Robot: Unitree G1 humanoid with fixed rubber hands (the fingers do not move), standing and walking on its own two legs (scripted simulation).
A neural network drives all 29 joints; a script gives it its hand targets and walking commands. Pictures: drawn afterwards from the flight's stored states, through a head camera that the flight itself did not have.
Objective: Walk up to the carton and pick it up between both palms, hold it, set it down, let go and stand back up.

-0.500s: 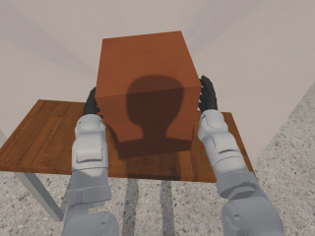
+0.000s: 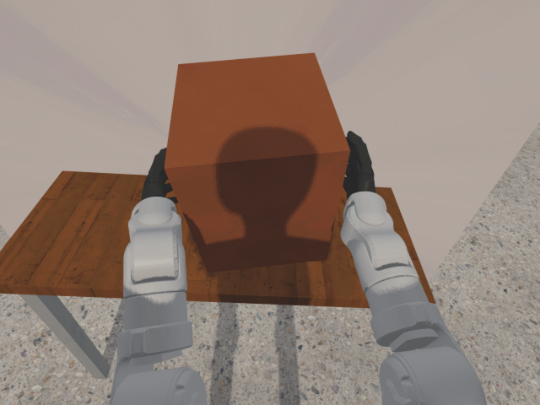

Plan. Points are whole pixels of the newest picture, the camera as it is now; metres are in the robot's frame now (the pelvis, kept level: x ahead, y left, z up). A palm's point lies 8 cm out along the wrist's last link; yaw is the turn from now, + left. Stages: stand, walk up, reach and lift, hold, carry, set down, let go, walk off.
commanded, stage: hold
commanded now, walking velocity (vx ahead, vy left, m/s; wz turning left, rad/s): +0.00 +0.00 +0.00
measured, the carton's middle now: (258, 169) +0.42 +0.01 +0.16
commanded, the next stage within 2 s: none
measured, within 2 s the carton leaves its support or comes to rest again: neither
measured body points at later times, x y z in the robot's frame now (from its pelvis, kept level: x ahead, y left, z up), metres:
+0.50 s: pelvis +0.01 +0.01 +0.00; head -0.02 +0.04 +0.45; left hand +0.37 +0.16 +0.15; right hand +0.38 -0.13 +0.17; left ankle +0.07 +0.13 -0.75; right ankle +0.03 -0.10 -0.75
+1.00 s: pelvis +0.01 +0.00 +0.00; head -0.03 +0.03 +0.45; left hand +0.37 +0.16 +0.15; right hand +0.38 -0.13 +0.17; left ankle +0.07 +0.13 -0.75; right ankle +0.03 -0.10 -0.75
